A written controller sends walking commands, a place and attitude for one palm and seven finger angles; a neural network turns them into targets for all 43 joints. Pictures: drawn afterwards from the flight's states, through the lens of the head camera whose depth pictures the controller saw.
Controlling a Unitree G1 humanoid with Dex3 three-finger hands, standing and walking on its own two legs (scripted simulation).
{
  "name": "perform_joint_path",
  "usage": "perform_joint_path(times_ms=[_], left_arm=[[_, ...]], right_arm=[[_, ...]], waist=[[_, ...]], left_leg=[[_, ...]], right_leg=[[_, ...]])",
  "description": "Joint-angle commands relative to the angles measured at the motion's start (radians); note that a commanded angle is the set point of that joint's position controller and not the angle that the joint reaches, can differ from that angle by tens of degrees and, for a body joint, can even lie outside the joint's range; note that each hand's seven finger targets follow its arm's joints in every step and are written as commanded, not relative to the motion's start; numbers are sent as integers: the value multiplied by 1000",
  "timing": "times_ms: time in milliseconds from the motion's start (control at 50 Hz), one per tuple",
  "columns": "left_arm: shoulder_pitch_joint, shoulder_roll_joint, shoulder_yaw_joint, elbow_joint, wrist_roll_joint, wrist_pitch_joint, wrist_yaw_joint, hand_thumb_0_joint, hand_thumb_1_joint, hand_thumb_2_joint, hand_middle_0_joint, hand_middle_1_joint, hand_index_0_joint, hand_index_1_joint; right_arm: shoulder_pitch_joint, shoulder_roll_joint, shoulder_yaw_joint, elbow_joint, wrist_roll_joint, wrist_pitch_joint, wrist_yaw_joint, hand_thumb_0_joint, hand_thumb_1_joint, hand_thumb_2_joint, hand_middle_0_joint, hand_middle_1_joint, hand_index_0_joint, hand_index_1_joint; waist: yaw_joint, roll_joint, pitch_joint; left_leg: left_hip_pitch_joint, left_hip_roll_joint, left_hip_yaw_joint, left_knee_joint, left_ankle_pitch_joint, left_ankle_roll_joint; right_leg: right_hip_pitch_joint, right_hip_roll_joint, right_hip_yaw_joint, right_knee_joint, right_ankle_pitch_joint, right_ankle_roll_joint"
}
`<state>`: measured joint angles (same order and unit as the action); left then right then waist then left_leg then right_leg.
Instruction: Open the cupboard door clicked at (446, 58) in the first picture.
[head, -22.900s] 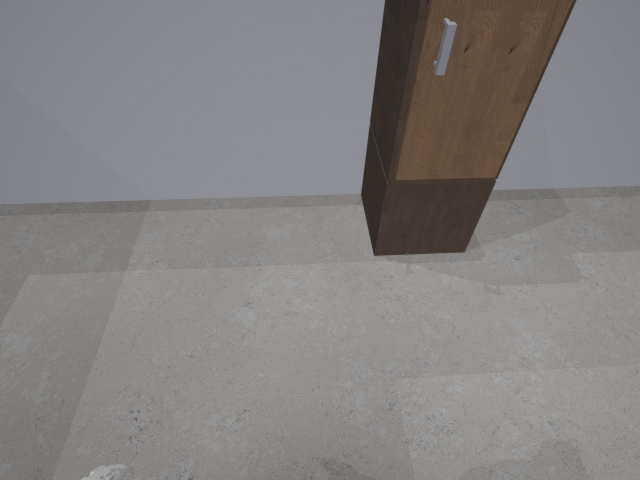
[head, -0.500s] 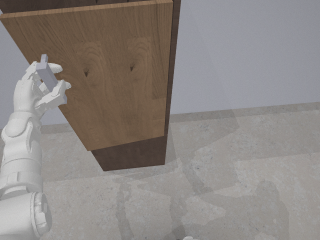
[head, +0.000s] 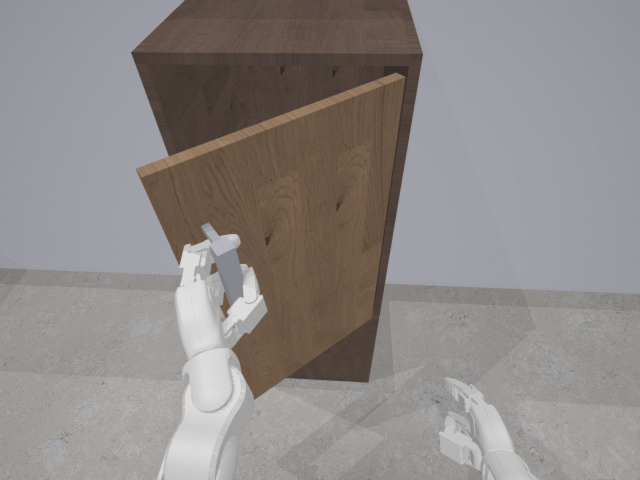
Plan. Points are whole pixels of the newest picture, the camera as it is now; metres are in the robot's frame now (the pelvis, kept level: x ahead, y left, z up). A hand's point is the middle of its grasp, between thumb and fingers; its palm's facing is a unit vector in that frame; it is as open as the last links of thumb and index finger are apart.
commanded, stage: pull the door open along its arc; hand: left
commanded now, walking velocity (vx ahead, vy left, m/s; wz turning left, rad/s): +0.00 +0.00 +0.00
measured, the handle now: (225, 269) +0.34 +0.15 +0.11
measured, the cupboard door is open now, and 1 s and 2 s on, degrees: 40 47 47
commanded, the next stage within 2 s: open thumb and fingers to let go in 0.10 s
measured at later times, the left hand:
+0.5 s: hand (273, 318) +0.27 +0.08 +0.11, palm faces +0.43 -0.90 -0.02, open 8.5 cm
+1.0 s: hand (274, 320) +0.26 +0.08 +0.11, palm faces +0.39 -0.92 -0.01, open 15.1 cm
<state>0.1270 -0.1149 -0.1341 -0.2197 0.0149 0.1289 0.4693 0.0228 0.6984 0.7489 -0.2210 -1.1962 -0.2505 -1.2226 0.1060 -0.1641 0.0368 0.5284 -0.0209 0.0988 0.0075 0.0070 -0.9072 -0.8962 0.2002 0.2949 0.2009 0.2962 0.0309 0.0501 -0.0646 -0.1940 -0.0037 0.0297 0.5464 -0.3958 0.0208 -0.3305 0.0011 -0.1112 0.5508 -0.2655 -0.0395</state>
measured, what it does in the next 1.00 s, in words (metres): shifts its weight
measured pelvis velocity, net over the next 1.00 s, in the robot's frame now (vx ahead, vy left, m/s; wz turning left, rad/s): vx -0.06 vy -0.01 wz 0.01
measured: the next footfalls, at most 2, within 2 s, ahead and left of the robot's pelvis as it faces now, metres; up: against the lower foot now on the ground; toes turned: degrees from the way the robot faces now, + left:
none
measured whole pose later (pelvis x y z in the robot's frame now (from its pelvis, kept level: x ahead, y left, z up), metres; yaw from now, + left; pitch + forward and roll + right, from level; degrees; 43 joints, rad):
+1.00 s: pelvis -0.06 -0.01 +0.00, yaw +1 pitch -3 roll +0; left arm -0.11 -0.10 -0.14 0.11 0.04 0.05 0.56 -0.01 -0.49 0.31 -0.24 -0.74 -0.25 -0.73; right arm 0.15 -0.18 0.03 0.63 -0.03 0.07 -0.06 0.01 -0.91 -0.90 0.20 0.29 0.20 0.30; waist 0.02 0.04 0.00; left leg -0.18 -0.02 0.02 0.54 -0.31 0.01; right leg -0.30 -0.01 -0.12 0.51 -0.17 -0.06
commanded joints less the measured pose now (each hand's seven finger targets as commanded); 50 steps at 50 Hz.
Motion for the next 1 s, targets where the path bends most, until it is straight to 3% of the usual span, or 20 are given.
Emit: perform_joint_path(times_ms=[0,20,40,100,140,180,200,340,380,520,580,620,700,720,840,900,980], left_arm=[[52,-7,-105,-348,100,-42,15,0,900,900,-400,-1350,-400,-1350],[87,-12,-114,-378,93,-41,14,0,900,900,-400,-1350,-400,-1350],[99,-38,-143,-384,82,-37,12,0,900,900,-400,-1350,-400,-1350],[9,-81,-183,-366,67,-37,33,0,900,900,-400,-1350,-400,-1350],[-60,-50,-141,-321,69,-35,60,0,900,900,-400,-1350,-400,-1350],[-206,-14,-100,-246,72,-37,81,0,900,900,-400,-1350,-400,-1350],[-217,-14,-85,-220,70,-36,84,0,830,870,-395,-1342,-395,-1342],[-306,-7,-70,-140,68,-62,71,0,340,660,-360,-1290,-360,-1290],[-344,10,-52,-96,62,-73,63,0,200,600,-350,-1275,-350,-1275],[-417,46,13,-36,23,-117,44,0,-290,390,-315,-1222,-315,-1222],[-464,37,9,-3,18,-130,44,0,-500,300,-300,-1200,-300,-1200],[-501,42,20,16,14,-137,56,0,-500,300,-300,-1200,-300,-1200],[-505,46,36,50,20,-146,73,0,-500,300,-267,-1000,-267,-1000],[-523,51,36,51,24,-148,75,0,-500,300,-258,-950,-258,-950],[-573,44,34,82,36,-151,94,0,-500,300,-208,-650,-208,-650],[-566,3,-3,103,39,-147,91,0,-500,300,-183,-500,-183,-500],[-600,15,6,112,48,-139,106,0,-500,300,-150,-300,-150,-300]], right_arm=[[-92,-87,-43,-150,-7,-7,1,0,-900,-900,200,300,200,300],[-100,-83,-42,-155,-6,-3,5,0,-900,-900,200,300,200,300],[-110,-81,-37,-157,-4,-2,9,0,-900,-900,200,300,200,300],[-131,-83,-34,-142,-4,-11,12,0,-900,-900,200,300,200,300],[-136,-86,-32,-130,-9,-13,4,0,-900,-900,200,300,200,300],[-134,-90,-27,-108,-8,-12,-15,0,-900,-900,200,300,200,300],[-144,-90,-29,-109,-10,-14,-23,0,-900,-900,200,300,200,300],[-131,-85,-25,-99,-9,-26,-55,0,-900,-900,200,300,200,300],[-129,-85,-23,-90,-7,-29,-62,0,-900,-900,200,300,200,300],[-136,-86,-23,-82,-6,-55,-73,0,-900,-900,200,300,200,300],[-139,-88,-22,-77,-2,-63,-73,0,-900,-900,200,300,200,300],[-144,-89,-23,-73,-3,-72,-74,0,-900,-900,200,300,200,300],[-135,-90,-28,-67,-6,-82,-73,0,-900,-900,200,300,200,300],[-139,-91,-28,-67,-5,-81,-75,0,-900,-900,200,300,200,300],[-132,-90,-30,-61,-9,-82,-78,0,-900,-900,200,300,200,300],[-132,-93,-27,-62,-7,-79,-72,0,-900,-900,200,300,200,300],[-131,-91,-28,-61,-9,-70,-74,0,-900,-900,200,300,200,300]], waist=[[20,-49,-188],[23,-26,-195],[19,-40,-181],[-3,-60,-138],[4,-59,-150],[-19,-111,-127],[-4,-114,-132],[-4,-116,-164],[-8,-156,-144],[0,-106,-131],[-4,-118,-108],[-8,-118,-99],[0,-141,-115],[-2,-123,-107],[-4,-117,-120],[-8,-108,-100],[-4,-111,-114]], left_leg=[[-60,21,-43,-26,525,-26],[-55,19,-43,-18,530,-25],[-62,16,-47,-13,518,-25],[-69,15,-61,5,472,-22],[-85,2,-59,11,417,-22],[-102,-4,-65,8,360,-18],[-105,-8,-63,4,332,-16],[-96,-23,-57,-15,270,-5],[-101,-22,-61,-30,233,-4],[-98,-23,-50,-57,168,-3],[-100,-23,-52,-70,137,-3],[-98,-24,-48,-67,115,-2],[-100,-22,-45,-80,113,-3],[-101,-23,-43,-82,106,-3],[-97,-24,-42,-91,100,-3],[-93,-18,-50,-107,103,-6],[-98,-19,-56,-110,103,-8]], right_leg=[[304,-36,65,9,516,-17],[310,-37,65,14,535,-17],[304,-38,59,17,535,-16],[252,-34,53,19,485,-14],[240,-36,57,21,443,-14],[217,-38,65,0,381,-9],[216,-41,72,-12,337,-7],[242,-59,109,-63,245,6],[242,-65,120,-98,168,9],[249,-76,161,-167,21,13],[235,-76,164,-195,-72,9],[217,-77,172,-212,-130,11],[224,-74,164,-214,-150,10],[218,-73,163,-213,-156,8],[208,-66,143,-199,-145,5],[187,-56,113,-177,-114,0],[187,-49,103,-161,-95,-1]])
